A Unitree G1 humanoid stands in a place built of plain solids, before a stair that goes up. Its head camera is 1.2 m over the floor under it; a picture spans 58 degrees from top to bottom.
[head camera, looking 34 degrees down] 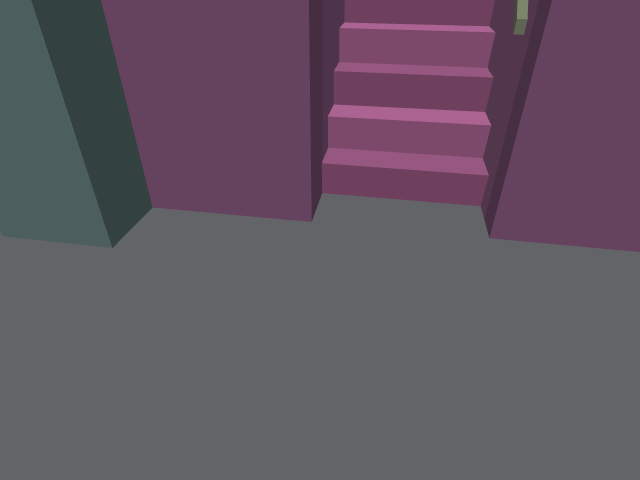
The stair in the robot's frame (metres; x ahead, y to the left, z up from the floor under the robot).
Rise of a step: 0.20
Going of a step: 0.21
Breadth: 0.90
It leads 10 degrees to the right of straight ahead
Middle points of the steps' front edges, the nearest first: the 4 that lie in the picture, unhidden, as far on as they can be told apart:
2.17 -0.45 0.20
2.38 -0.49 0.40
2.58 -0.52 0.60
2.79 -0.56 0.80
